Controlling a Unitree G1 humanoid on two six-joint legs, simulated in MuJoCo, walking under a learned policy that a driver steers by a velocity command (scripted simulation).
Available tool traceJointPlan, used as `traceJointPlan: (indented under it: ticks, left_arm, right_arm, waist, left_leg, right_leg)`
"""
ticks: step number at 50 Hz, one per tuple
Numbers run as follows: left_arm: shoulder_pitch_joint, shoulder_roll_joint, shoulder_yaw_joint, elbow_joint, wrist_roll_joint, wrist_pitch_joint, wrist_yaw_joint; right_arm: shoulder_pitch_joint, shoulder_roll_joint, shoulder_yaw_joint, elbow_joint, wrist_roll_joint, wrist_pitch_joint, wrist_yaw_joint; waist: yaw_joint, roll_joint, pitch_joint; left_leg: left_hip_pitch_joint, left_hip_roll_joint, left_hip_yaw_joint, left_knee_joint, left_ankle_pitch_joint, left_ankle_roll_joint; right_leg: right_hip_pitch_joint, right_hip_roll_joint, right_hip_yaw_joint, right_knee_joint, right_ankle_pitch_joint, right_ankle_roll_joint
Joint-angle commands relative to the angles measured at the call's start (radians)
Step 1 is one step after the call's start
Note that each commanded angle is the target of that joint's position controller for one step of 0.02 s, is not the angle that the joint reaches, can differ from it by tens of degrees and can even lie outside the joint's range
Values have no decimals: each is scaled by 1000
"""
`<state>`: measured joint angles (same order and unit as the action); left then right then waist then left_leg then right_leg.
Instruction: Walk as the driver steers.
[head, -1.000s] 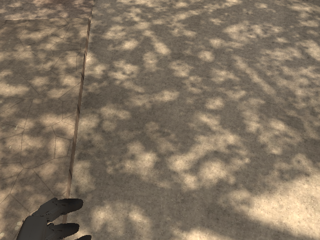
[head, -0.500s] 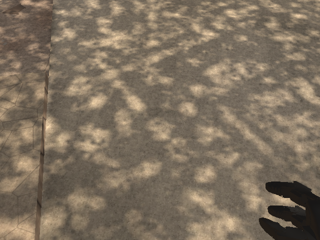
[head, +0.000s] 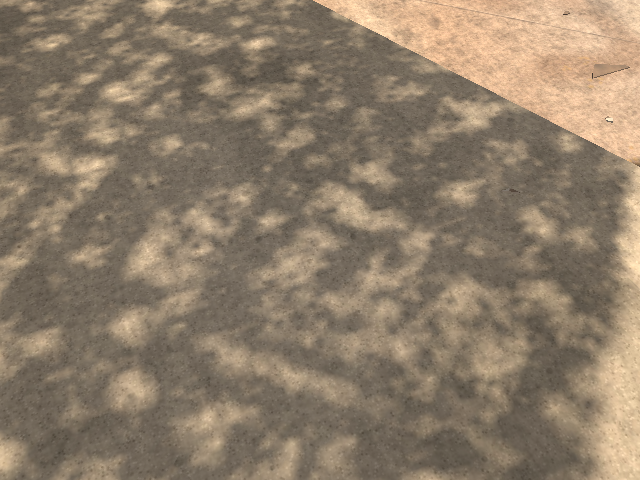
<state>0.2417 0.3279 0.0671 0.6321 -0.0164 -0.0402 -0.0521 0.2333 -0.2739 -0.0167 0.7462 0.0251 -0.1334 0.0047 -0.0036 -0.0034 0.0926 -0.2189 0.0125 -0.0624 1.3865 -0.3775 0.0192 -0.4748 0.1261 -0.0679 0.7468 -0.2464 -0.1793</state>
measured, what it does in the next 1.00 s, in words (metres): walks ahead, turning left: left foot, then right foot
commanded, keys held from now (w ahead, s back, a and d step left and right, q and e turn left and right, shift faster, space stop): w+shift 0.04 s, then w+q+shift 0.94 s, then w+shift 0.02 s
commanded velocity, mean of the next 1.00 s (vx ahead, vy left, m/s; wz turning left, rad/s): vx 1.00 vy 0.00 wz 0.53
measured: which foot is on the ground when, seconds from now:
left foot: up 0.00-0.36, down 0.38-0.84, up 0.86-1.00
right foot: down 0.00-0.40, up 0.42-0.82, down 0.84-1.00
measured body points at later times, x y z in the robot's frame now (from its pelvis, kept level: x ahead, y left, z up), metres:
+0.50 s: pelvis +0.47 +0.10 +0.01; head +0.50 +0.10 +0.46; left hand +0.55 +0.38 -0.09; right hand +0.62 -0.16 -0.09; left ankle +0.56 +0.15 -0.70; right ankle +0.29 -0.06 -0.57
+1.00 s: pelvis +0.92 +0.17 +0.03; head +0.93 +0.19 +0.48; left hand +0.86 +0.48 -0.06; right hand +1.19 +0.01 -0.06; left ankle +0.80 +0.21 -0.59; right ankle +1.02 +0.07 -0.70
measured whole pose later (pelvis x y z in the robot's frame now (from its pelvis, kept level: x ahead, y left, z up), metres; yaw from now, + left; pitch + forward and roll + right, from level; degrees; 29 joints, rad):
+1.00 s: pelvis +0.92 +0.17 +0.03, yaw +37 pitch +0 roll -3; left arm 0.24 0.29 0.07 0.67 0.01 -0.11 0.00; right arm 0.28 -0.33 -0.05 0.70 0.04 -0.02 0.00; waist 0.02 0.04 0.04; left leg -0.48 0.02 -0.04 1.33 -0.35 0.06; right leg -0.24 0.02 -0.03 0.47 -0.23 0.02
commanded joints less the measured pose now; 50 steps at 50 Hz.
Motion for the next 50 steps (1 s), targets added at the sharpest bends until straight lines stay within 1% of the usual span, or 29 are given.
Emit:
traceJointPlan:
  ticks: [1, 2, 3, 8, 10, 14, 17, 19, 20, 21, 22, 23, 24, 25, 26, 29, 33, 35, 39, 40, 41, 42, 43, 44, 45, 46, 47, 48, 50]
  left_arm:
    - [57, 127, 36, -58, 29, -55, 10]
    - [23, 98, 24, -60, 37, -56, 15]
    - [13, 65, 12, -43, 27, -55, 20]
    - [95, 60, 1, 23, 15, -74, 50]
    - [146, 77, 1, 56, 10, -87, 47]
    - [205, 87, 2, 118, 18, -74, 42]
    - [154, 142, 12, 116, 56, -48, 54]
    - [67, 172, 21, 94, 82, -23, 68]
    - [4, 169, 18, 69, 72, -23, 78]
    - [175, -30, -31, 32, 39, -53, 58]
    - [124, 73, -38, 2, 2, -100, 37]
    - [-7, 104, -28, -31, -34, -122, 30]
    - [-85, 84, -39, -65, -20, -134, 33]
    - [-111, 71, -38, -62, 9, -136, 41]
    - [-77, 62, -36, -53, 26, -128, 42]
    - [-75, 62, -31, -51, 43, -104, 50]
    - [-306, -6, -50, -139, 49, -109, 49]
    - [-348, -2, -40, -158, 34, -114, 46]
    - [-375, 73, 1, -180, -13, -124, 54]
    - [-305, 108, 21, -169, -19, -129, 58]
    - [-153, 136, 41, -149, -24, -130, 64]
    - [120, 157, 51, -108, -28, -114, 77]
    - [218, 239, 58, -64, 14, -108, 63]
    - [210, 172, 54, -58, 7, -101, 48]
    - [150, 94, 40, -74, 4, -89, 58]
    - [117, 81, 34, -53, 17, -77, 62]
    - [106, 80, 33, -27, 33, -70, 61]
    - [79, 64, 25, -9, 46, -74, 62]
    - [52, 1, 8, 28, 25, -80, 47]
  right_arm:
    - [-2, -152, -30, -111, -12, -31, -10]
    - [28, -156, -33, -92, -17, -8, -6]
    - [39, -146, -34, -79, -16, 10, -5]
    - [-188, -50, 7, -135, -31, 24, 5]
    - [-253, -44, 10, -141, -16, 14, 19]
    - [-339, -79, -8, -178, 20, 8, 57]
    - [-231, -133, -39, -179, 24, 14, 73]
    - [118, -211, -80, -104, 30, 48, 54]
    - [350, -254, -96, -52, 24, 69, 38]
    - [324, -317, -109, -49, 14, 54, 44]
    - [303, -226, -96, -70, -1, 54, 38]
    - [276, -182, -85, -80, -25, 48, 29]
    - [232, -170, -81, -76, -31, 39, 38]
    - [175, -152, -75, -83, -28, 29, 40]
    - [126, -145, -70, -97, -30, 29, 35]
    - [107, -127, -64, -95, 5, 37, 24]
    - [141, -144, -70, -67, 12, 48, -8]
    - [184, -154, -77, -42, 19, 54, -11]
    - [207, -135, -83, -9, 30, 64, -22]
    - [196, -146, -89, -10, 22, 71, -23]
    - [166, -162, -91, -20, 7, 79, -17]
    - [111, -120, -72, -57, -32, 85, -9]
    - [317, 34, -24, -88, 7, 77, 3]
    - [297, -38, -13, -91, 51, 81, -9]
    - [157, -117, -31, -97, 37, 86, -16]
    - [65, -146, -40, -112, 9, 87, -15]
    - [-20, -134, -43, -138, -14, 82, -8]
    - [-17, -109, -44, -152, -3, 86, 2]
    - [-9, -59, -36, -166, 24, 107, 10]
  waist:
    - [-19, 96, -122]
    - [-47, 58, -89]
    - [-58, 40, -57]
    - [55, 4, 29]
    - [99, 5, 37]
    - [121, -12, 78]
    - [23, -104, -70]
    - [-166, -165, -236]
    - [-283, -64, -313]
    - [-108, 435, -405]
    - [-149, 251, -531]
    - [-149, 146, -356]
    - [-99, -45, -214]
    - [-55, -85, -159]
    - [-2, -63, -114]
    - [35, -24, -33]
    - [-49, 31, 41]
    - [-84, 55, 3]
    - [-72, 96, -24]
    - [-27, 107, -78]
    - [70, 115, -194]
    - [198, 116, -392]
    - [81, -362, -594]
    - [103, -435, -577]
    - [147, -295, -385]
    - [143, -110, -249]
    - [133, -18, -146]
    - [86, -44, -104]
    - [43, -79, -70]
  left_leg:
    - [-463, 79, -102, -72, 70, 9]
    - [-406, 102, -97, -118, 79, -6]
    - [-388, 128, -71, -177, 78, -22]
    - [-384, 136, 44, -566, 554, -52]
    - [-306, 99, 79, -700, 720, -29]
    - [-443, 42, 81, -866, 668, 28]
    - [-336, -74, 181, -815, 487, 78]
    - [-14, -104, 181, -733, 354, 129]
    - [322, -47, 53, -735, 303, 163]
    - [755, 208, -537, -835, -14, 426]
    - [782, 251, -882, -1092, -380, 408]
    - [647, 230, -799, -1125, -350, 335]
    - [442, 193, -719, -1157, -219, 303]
    - [310, 152, -632, -1152, -90, 302]
    - [197, 96, -550, -1167, 10, 306]
    - [36, 42, -442, -1191, 172, 312]
    - [-209, -50, -323, -1210, 249, 245]
    - [-247, -48, -347, -1206, 211, 202]
    - [2, -8, -430, -1059, 299, 155]
    - [60, -6, -428, -957, 472, 137]
    - [80, -25, -390, -774, 631, 105]
    - [-58, -32, -341, -473, 575, 79]
    - [-437, -172, -217, -81, -158, 29]
    - [-584, -51, -154, 67, -137, 33]
    - [-642, -10, -107, 72, -44, 33]
    - [-629, 21, -70, 38, 13, 32]
    - [-608, 52, -53, -4, 40, 37]
    - [-566, 90, -62, -31, 65, 40]
    - [-547, 128, -53, -53, 47, 48]
  right_leg:
    - [405, -312, 727, -503, -207, -175]
    - [299, -276, 641, -516, -152, -165]
    - [232, -261, 548, -531, -100, -151]
    - [124, -176, 213, -588, 120, -70]
    - [149, -202, 162, -654, 111, -44]
    - [482, -275, 77, -652, 307, 19]
    - [688, -303, 17, -451, 1054, 77]
    - [644, -317, -8, -36, 1420, 97]
    - [377, -263, -19, 353, 1190, 123]
    - [-201, -24, 85, 874, -138, 247]
    - [-284, -25, 244, 861, -166, 180]
    - [-315, -82, 260, 778, -131, 138]
    - [-281, -111, 242, 659, -105, 117]
    - [-233, -137, 239, 555, -94, 114]
    - [-172, -156, 245, 498, -79, 123]
    - [-154, -183, 212, 325, -70, 181]
    - [1, -125, 134, -62, 269, 239]
    - [155, -83, 130, -166, 420, 245]
    - [176, -91, 198, -313, 350, 235]
    - [244, -81, 186, -313, 292, 218]
    - [409, -107, 174, -291, 255, 191]
    - [736, -239, 257, -151, 103, 144]
    - [1133, -546, 830, -284, -270, -58]
    - [1100, -576, 1046, -396, -626, -50]
    - [949, -507, 870, -429, -556, 3]
    - [791, -461, 693, -438, -341, 35]
    - [652, -424, 566, -454, -147, 45]
    - [553, -407, 484, -475, -59, 43]
    - [457, -376, 369, -516, -4, 41]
